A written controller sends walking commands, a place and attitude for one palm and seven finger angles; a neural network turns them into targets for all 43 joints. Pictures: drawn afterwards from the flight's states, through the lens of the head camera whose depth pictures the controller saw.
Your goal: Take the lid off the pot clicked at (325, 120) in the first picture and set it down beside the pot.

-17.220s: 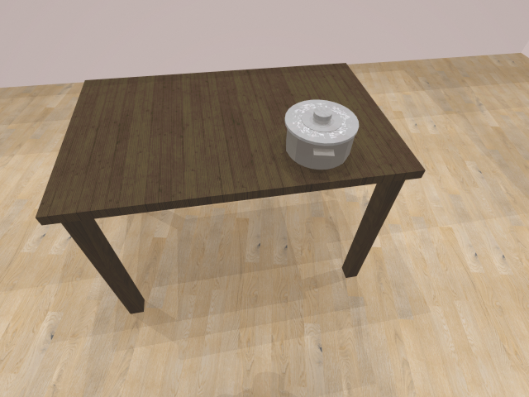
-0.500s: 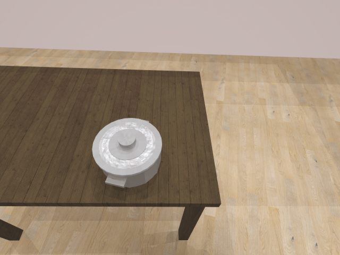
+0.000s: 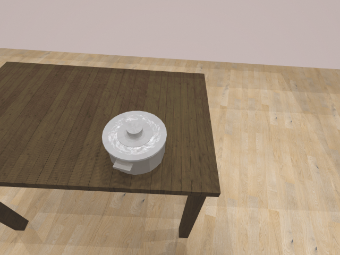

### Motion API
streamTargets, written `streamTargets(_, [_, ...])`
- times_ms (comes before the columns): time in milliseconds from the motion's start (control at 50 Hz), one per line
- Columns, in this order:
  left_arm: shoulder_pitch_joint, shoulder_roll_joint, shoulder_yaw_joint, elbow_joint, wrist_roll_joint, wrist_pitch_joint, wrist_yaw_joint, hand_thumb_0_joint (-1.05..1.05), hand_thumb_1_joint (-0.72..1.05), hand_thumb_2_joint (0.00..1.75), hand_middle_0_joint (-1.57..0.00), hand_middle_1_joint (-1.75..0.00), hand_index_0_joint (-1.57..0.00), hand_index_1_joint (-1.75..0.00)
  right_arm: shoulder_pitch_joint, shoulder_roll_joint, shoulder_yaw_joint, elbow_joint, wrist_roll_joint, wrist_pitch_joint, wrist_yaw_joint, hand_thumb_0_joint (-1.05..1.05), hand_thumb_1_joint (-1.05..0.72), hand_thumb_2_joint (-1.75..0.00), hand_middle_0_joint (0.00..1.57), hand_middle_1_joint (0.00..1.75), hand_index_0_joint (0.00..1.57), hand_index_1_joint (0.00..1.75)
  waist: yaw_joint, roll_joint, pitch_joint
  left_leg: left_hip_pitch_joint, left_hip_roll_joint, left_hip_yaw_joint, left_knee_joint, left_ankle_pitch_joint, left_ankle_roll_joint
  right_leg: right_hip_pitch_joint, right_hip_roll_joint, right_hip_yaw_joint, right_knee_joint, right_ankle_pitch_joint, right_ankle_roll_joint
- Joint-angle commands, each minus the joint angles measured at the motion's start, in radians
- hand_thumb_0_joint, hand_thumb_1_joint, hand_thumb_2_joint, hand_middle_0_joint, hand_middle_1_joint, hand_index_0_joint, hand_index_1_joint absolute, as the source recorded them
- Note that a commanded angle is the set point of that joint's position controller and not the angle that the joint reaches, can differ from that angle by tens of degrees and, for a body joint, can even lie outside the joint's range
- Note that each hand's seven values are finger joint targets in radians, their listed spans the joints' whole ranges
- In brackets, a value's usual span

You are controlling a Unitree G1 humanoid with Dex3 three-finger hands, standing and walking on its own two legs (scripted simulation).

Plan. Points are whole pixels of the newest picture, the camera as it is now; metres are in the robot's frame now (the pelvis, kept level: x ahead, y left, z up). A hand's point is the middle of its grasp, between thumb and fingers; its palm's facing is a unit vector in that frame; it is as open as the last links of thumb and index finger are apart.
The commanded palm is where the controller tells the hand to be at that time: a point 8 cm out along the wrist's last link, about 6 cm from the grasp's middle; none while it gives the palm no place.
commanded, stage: come to a stop and stand still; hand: left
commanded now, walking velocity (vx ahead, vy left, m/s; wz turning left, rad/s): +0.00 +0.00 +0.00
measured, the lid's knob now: (134, 129) +0.46 +0.14 +0.00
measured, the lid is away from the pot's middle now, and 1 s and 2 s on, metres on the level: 0.00 0.00 0.00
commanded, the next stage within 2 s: look again from close up in 0.90 s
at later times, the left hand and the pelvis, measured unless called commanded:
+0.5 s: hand out of the picture +0.06 +0.19 -0.17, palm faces +0.03 -0.98 -0.22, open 7.4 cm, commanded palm none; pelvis +0.06 +0.01 +0.00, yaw +0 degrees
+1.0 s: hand out of the picture +0.11 +0.17 -0.17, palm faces +0.00 -0.98 -0.21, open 7.3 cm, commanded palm none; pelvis +0.08 -0.01 +0.00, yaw +0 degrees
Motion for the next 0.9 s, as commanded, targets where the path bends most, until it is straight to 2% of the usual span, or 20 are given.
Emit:
streamTargets(0, [0.132,0.034,-0.001,0.022,-0.005,-0.022,0.006,0.0,0.9,0.9,-0.2,-0.3,-0.2,-0.3,0.012,-0.098,-0.021,-0.017,0.008,-0.024,-0.011,0.0,-0.9,-0.9,0.2,0.3,0.2,0.3,0.035,0.089,0.075,-0.109,0.115,-0.174,-0.292,-0.348,0.042,0.082,-0.034,0.015,-0.078,-0.037,-0.008])
streamTargets(60, [0.132,0.042,-0.007,0.043,-0.01,-0.04,0.01,0.0,0.9,0.9,-0.2,-0.3,-0.2,-0.3,0.053,-0.059,-0.009,0.009,0.015,-0.037,-0.015,0.0,-0.9,-0.9,0.2,0.3,0.2,0.3,0.012,0.04,0.082,-0.005,0.088,-0.128,-0.221,-0.139,0.031,0.044,-0.074,0.064,-0.149,0.026,-0.032])
streamTargets(80, [0.14,0.048,-0.006,0.045,-0.01,-0.042,0.013,0.0,0.9,0.9,-0.2,-0.3,-0.2,-0.3,0.066,-0.057,-0.008,0.014,0.016,-0.037,-0.014,0.0,-0.9,-0.9,0.2,0.3,0.2,0.3,0.009,0.032,0.085,0.002,0.084,-0.122,-0.214,-0.165,0.027,0.03,-0.082,0.077,-0.17,-0.026,-0.031])
streamTargets(100, [0.187,0.101,0.006,0.093,0.002,-0.033,0.04,0.0,0.9,0.9,-0.2,-0.3,-0.2,-0.3,-0.113,-0.145,-0.024,-0.064,0.011,-0.019,-0.005,0.0,-0.9,-0.9,0.2,0.3,0.2,0.3,0.058,0.083,0.11,-0.032,0.036,0.014,0.015,-0.137,-0.036,0.027,-0.113,0.051,-0.182,-0.041,-0.025])
streamTargets(120, [0.112,0.159,0.014,0.031,-0.004,-0.039,0.026,0.0,0.9,0.9,-0.2,-0.3,-0.2,-0.3,-0.05,-0.081,-0.014,-0.093,0.001,0.002,0.007,0.0,-0.9,-0.9,0.2,0.3,0.2,0.3,-0.008,-0.005,0.024,-0.007,-0.035,0.011,0.108,-0.184,-0.029,-0.077,-0.178,0.211,-0.269,-0.41,-0.067])
streamTargets(140, [0.054,0.156,0.024,0.01,-0.007,-0.045,0.025,0.0,0.9,0.9,-0.2,-0.3,-0.2,-0.3,0.025,-0.069,-0.018,-0.081,-0.003,0.006,0.008,0.0,-0.9,-0.9,0.2,0.3,0.2,0.3,-0.053,-0.045,0.026,0.086,-0.012,0.002,0.152,-0.099,-0.013,-0.195,-0.201,0.219,-0.285,-0.433,-0.087])
streamTargets(160, [0.02,0.152,0.032,0.001,-0.007,-0.045,0.019,0.0,0.9,0.9,-0.2,-0.3,-0.2,-0.3,0.099,-0.062,-0.02,-0.068,-0.003,0.005,0.006,0.0,-0.9,-0.9,0.2,0.3,0.2,0.3,-0.079,-0.03,-0.026,0.177,-0.009,-0.006,0.113,-0.057,-0.009,-0.232,-0.178,0.165,-0.237,-0.366,-0.087])
streamTargets(180, [0.015,0.111,0.028,0.001,-0.009,-0.05,0.021,0.0,0.9,0.9,-0.2,-0.3,-0.2,-0.3,0.122,-0.062,-0.018,-0.068,-0.002,-0.003,0.003,0.0,-0.9,-0.9,0.2,0.3,0.2,0.3,-0.085,-0.017,0.005,0.148,0.013,-0.034,0.033,-0.063,-0.006,-0.219,-0.136,0.12,-0.168,-0.306,-0.074])
streamTargets(220, [0.077,0.042,0.014,0.016,-0.007,-0.05,0.022,0.0,0.9,0.9,-0.2,-0.3,-0.2,-0.3,0.084,-0.09,-0.016,-0.073,0.0,-0.026,-0.005,0.0,-0.9,-0.9,0.2,0.3,0.2,0.3,-0.035,0.102,0.061,-0.002,0.088,-0.146,-0.122,-0.099,0.027,-0.083,-0.052,0.047,-0.061,-0.15,-0.049])
streamTargets(260, [0.13,0.024,0.008,0.046,-0.007,-0.046,0.019,0.0,0.9,0.9,-0.2,-0.3,-0.2,-0.3,0.027,-0.104,-0.014,-0.077,0.006,-0.037,-0.011,0.0,-0.9,-0.9,0.2,0.3,0.2,0.3,0.007,0.166,0.091,-0.081,0.123,-0.212,-0.222,-0.143,0.052,0.023,-0.031,0.008,-0.019,-0.029,-0.037])
streamTargets(300, [0.146,0.01,0.002,0.061,-0.006,-0.053,0.02,0.0,0.9,0.9,-0.2,-0.3,-0.2,-0.3,0.014,-0.104,-0.011,-0.077,0.009,-0.043,-0.015,0.0,-0.9,-0.9,0.2,0.3,0.2,0.3,0.016,0.022,0.116,-0.081,0.101,-0.183,-0.194,-0.065,0.048,0.057,-0.046,0.034,-0.05,0.055,-0.041])
streamTargets(340, [0.136,0.022,0.001,0.06,-0.01,-0.059,0.022,0.0,0.9,0.9,-0.2,-0.3,-0.2,-0.3,0.033,-0.096,-0.005,-0.057,0.012,-0.05,-0.017,0.0,-0.9,-0.9,0.2,0.3,0.2,0.3,0.0,-0.028,0.074,0.017,0.076,-0.124,-0.141,0.104,0.034,0.063,-0.074,0.06,-0.073,0.14,-0.043])
streamTargets(360, [0.121,0.036,0.004,0.056,-0.012,-0.056,0.02,0.0,0.9,0.9,-0.2,-0.3,-0.2,-0.3,0.037,-0.1,-0.005,-0.046,0.011,-0.055,-0.018,0.0,-0.9,-0.9,0.2,0.3,0.2,0.3,-0.004,0.013,0.066,0.054,0.079,-0.12,-0.147,0.167,0.032,0.057,-0.075,0.052,-0.063,0.16,-0.041])
streamTargets(400, [0.121,0.044,0.008,0.049,-0.013,-0.056,0.024,0.0,0.9,0.9,-0.2,-0.3,-0.2,-0.3,0.033,-0.108,-0.003,-0.036,0.01,-0.057,-0.021,0.0,-0.9,-0.9,0.2,0.3,0.2,0.3,0.0,0.012,0.042,0.087,0.08,-0.111,-0.12,0.275,0.03,0.08,-0.08,0.049,-0.058,0.205,-0.037])
streamTargets(440, [0.112,0.052,0.009,0.044,-0.013,-0.057,0.026,0.0,0.9,0.9,-0.2,-0.3,-0.2,-0.3,0.026,-0.113,-0.003,-0.03,0.01,-0.056,-0.023,0.0,-0.9,-0.9,0.2,0.3,0.2,0.3,-0.004,-0.015,0.025,0.124,0.077,-0.096,-0.108,0.323,0.025,0.095,-0.092,0.053,-0.062,0.268,-0.037])
streamTargets(480, [0.09,0.064,0.013,0.031,-0.014,-0.051,0.025,0.0,0.9,0.9,-0.2,-0.3,-0.2,-0.3,0.017,-0.122,-0.004,-0.028,0.008,-0.056,-0.025,0.0,-0.9,-0.9,0.2,0.3,0.2,0.3,-0.003,0.016,0.027,0.128,0.08,-0.097,-0.11,0.359,0.022,0.103,-0.09,0.047,-0.056,0.282,-0.036])
streamTargets(660, [0.039,0.102,0.018,0.006,-0.015,-0.045,0.022,0.0,0.9,0.9,-0.2,-0.3,-0.2,-0.3,-0.023,-0.129,-0.003,-0.019,0.008,-0.049,-0.026,0.0,-0.9,-0.9,0.2,0.3,0.2,0.3,-0.003,0.025,0.027,0.162,0.081,-0.078,-0.132,0.352,0.01,0.126,-0.103,0.057,-0.083,0.344,-0.037])
streamTargets(740, [0.034,0.102,0.018,0.002,-0.014,-0.048,0.023,0.0,0.9,0.9,-0.2,-0.3,-0.2,-0.3,-0.032,-0.133,-0.003,-0.015,0.009,-0.048,-0.026,0.0,-0.9,-0.9,0.2,0.3,0.2,0.3,-0.005,0.008,-0.004,0.188,0.083,-0.071,-0.127,0.37,0.006,0.146,-0.111,0.064,-0.091,0.391,-0.036])
streamTargets(780, [0.028,0.108,0.018,-0.002,-0.015,-0.046,0.021,0.0,0.9,0.9,-0.2,-0.3,-0.2,-0.3,-0.036,-0.137,-0.003,-0.011,0.009,-0.048,-0.026,0.0,-0.9,-0.9,0.2,0.3,0.2,0.3,-0.003,0.027,0.014,0.182,0.083,-0.07,-0.131,0.36,0.004,0.139,-0.11,0.066,-0.095,0.376,-0.037])
streamTargets(880, [0.032,0.104,0.016,0.003,-0.015,-0.047,0.021,0.0,0.9,0.9,-0.2,-0.3,-0.2,-0.3,-0.034,-0.132,-0.002,0.0,0.009,-0.047,-0.028,0.0,-0.9,-0.9,0.2,0.3,0.2,0.3,-0.003,0.007,0.014,0.193,0.087,-0.068,-0.135,0.361,0.004,0.145,-0.112,0.067,-0.106,0.4,-0.038])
